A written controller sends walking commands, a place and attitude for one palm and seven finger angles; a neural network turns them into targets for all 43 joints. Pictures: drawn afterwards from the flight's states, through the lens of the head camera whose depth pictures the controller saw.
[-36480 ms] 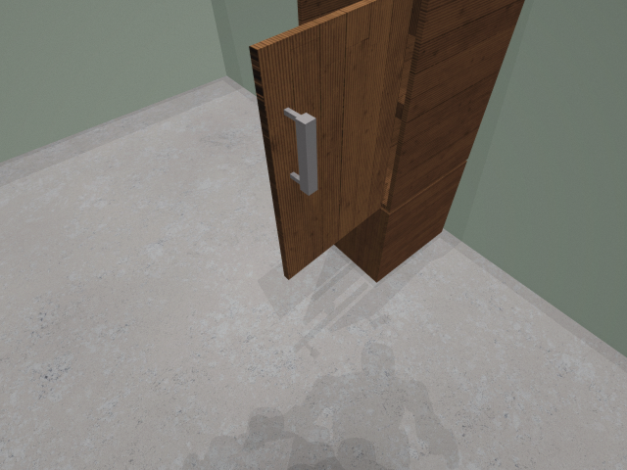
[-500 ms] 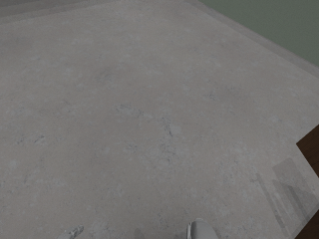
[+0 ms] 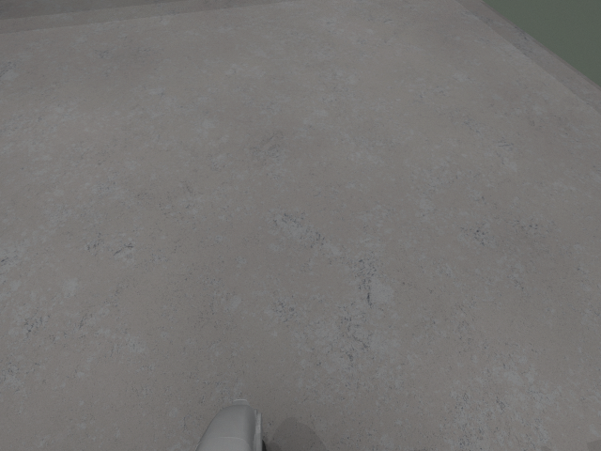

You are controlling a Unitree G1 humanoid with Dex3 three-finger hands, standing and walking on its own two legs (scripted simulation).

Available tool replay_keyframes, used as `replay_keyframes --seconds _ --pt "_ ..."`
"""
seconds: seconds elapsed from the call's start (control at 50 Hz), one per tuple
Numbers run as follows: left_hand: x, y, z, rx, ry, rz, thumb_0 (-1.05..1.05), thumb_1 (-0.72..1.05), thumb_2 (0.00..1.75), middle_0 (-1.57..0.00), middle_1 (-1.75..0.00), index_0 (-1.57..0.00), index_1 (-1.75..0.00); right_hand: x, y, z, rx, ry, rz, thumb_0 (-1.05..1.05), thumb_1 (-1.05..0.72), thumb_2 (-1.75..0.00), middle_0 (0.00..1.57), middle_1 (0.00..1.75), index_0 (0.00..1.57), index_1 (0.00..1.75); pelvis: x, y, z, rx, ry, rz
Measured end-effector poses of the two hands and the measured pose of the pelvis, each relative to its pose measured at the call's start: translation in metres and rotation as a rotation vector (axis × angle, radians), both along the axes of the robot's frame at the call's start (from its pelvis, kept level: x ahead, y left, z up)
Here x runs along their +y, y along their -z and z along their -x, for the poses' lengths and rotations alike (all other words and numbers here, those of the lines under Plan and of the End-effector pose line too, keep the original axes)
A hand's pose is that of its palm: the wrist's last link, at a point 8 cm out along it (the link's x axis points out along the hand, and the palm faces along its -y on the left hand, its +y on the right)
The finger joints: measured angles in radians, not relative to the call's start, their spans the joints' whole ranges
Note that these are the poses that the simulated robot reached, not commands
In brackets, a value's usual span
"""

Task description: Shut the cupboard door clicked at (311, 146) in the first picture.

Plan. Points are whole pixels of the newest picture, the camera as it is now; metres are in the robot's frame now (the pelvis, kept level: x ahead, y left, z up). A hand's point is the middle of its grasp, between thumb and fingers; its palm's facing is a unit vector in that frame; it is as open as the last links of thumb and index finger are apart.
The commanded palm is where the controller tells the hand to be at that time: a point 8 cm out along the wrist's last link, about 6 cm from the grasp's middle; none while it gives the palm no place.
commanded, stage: turn to face it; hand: left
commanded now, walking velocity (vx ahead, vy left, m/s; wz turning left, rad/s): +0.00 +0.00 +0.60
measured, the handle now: out of the picture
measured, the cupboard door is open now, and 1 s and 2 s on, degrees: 64 64 64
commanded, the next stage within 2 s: none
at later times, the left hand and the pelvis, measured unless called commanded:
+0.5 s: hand out of the picture +0.13 +0.23 -0.17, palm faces +0.00 -0.98 -0.18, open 7.4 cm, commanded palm none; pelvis +0.09 +0.04 +0.00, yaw -4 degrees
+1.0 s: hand (176, 368) +0.26 +0.22 -0.19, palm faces -0.29 -0.93 -0.20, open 7.4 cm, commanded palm none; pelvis +0.13 +0.05 -0.01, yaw -20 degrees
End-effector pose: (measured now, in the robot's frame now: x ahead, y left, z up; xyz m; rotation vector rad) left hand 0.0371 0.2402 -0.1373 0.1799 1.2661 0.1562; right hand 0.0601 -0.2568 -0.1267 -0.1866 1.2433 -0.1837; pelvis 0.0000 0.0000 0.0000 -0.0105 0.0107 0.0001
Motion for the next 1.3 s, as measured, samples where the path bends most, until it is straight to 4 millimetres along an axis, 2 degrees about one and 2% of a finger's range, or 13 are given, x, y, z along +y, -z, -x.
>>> replay_keyframes --seconds 0.08,0.14,0.2,0.28,0.44,0.54,0.66,0.72,0.8,0.92,1.06,1.18,1.3 --pt "0.014 0.018 0.013 0.074 -0.077 0.02 0.0 0.92 0.9 -0.21 -0.29 -0.2 -0.3 0.016 -0.003 -0.083 -0.085 -0.122 0.026 0.0 -0.91 -0.9 0.19 0.29 0.2 0.29 0.012 0.011 -0.028 -0.009 -0.047 0.011" --pt "0.03 0.037 0.013 0.114 -0.12 0.032 0.01 0.91 0.9 -0.21 -0.29 -0.2 -0.3 0.032 0.001 -0.133 -0.173 -0.19 0.056 0.0 -0.91 -0.9 0.19 0.3 0.2 0.29 0.027 0.028 -0.049 -0.009 -0.067 0.026" --pt "0.042 0.04 -0.003 0.112 -0.135 0.019 0.01 0.91 0.9 -0.2 -0.29 -0.2 -0.3 0.048 -0.004 -0.157 -0.206 -0.223 0.069 0.0 -0.91 -0.9 0.2 0.3 0.2 0.29 0.034 0.027 -0.057 -0.022 -0.065 0.017" --pt "0.047 0.027 -0.033 0.065 -0.114 0.022 0.01 0.91 0.9 -0.2 -0.29 -0.2 -0.3 0.069 -0.012 -0.166 -0.215 -0.219 0.052 0.0 -0.9 -0.9 0.2 0.3 0.2 0.3 0.041 0.015 -0.067 -0.026 -0.049 0.02" --pt "0.041 0.007 -0.075 0.051 -0.044 0.042 0.01 0.91 0.9 -0.2 -0.29 -0.2 -0.3 0.088 -0.005 -0.139 -0.15 -0.098 -0.036 0.0 -0.9 -0.9 0.2 0.3 0.21 0.3 0.045 0.001 -0.087 -0.017 0.029 0.032" --pt "0.031 0.004 -0.099 0.067 0.034 0.031 0.01 0.91 0.9 -0.2 -0.29 -0.2 -0.3 0.063 0.004 -0.107 -0.103 0.035 -0.029 -0.01 -0.91 -0.9 0.2 0.3 0.21 0.3 0.038 0.003 -0.093 -0.008 0.101 0.02" --pt "0.013 0.006 -0.137 0.021 0.132 -0.006 0.01 0.91 0.9 -0.2 -0.29 -0.2 -0.3 0.021 0.025 -0.053 0.003 0.179 -0.003 0.0 -0.91 -0.9 0.2 0.3 0.21 0.3 0.021 0.014 -0.099 0.005 0.181 0.001" --pt "0.007 0.0 -0.151 0.006 0.168 -0.016 0.01 0.91 0.9 -0.2 -0.29 -0.2 -0.3 0.01 0.021 -0.034 0.059 0.223 0.017 0.0 -0.91 -0.9 0.2 0.3 0.2 0.3 0.02 0.01 -0.101 0.008 0.207 -0.001" --pt "0.006 -0.003 -0.169 0.012 0.217 -0.019 0.01 0.9 0.9 -0.21 -0.29 -0.2 -0.3 0.007 0.01 -0.025 0.065 0.27 0.035 0.0 -0.91 -0.9 0.2 0.3 0.2 0.29 0.02 0.004 -0.106 0.013 0.248 -0.009" --pt "0.016 0.004 -0.202 -0.002 0.282 0.0 0.01 0.9 0.9 -0.21 -0.29 -0.2 -0.3 0.022 0.0 -0.036 0.021 0.311 0.06 0.01 -0.91 -0.9 0.2 0.3 0.2 0.29 0.034 0.004 -0.118 0.01 0.308 -0.005" --pt "0.035 0.019 -0.25 -0.005 0.37 0.017 0.01 0.9 0.9 -0.21 -0.29 -0.2 -0.3 0.058 -0.006 -0.051 -0.07 0.346 0.088 0.0 -0.9 -0.9 0.2 0.3 0.2 0.3 0.062 0.011 -0.131 -0.002 0.413 0.014" --pt "0.028 0.002 -0.291 -0.053 0.462 0.034 0.01 0.91 0.9 -0.2 -0.29 -0.2 -0.3 0.084 -0.014 -0.028 -0.043 0.412 0.065 0.0 -0.9 -0.9 0.2 0.3 0.21 0.3 0.072 -0.001 -0.132 0.001 0.483 0.04" --pt "0.001 -0.009 -0.315 -0.078 0.568 0.032 0.01 0.91 0.9 -0.2 -0.29 -0.2 -0.3 0.093 -0.007 0.01 -0.002 0.523 0.034 0.0 -0.9 -0.9 0.2 0.3 0.21 0.3 0.071 -0.003 -0.129 0.009 0.563 0.033"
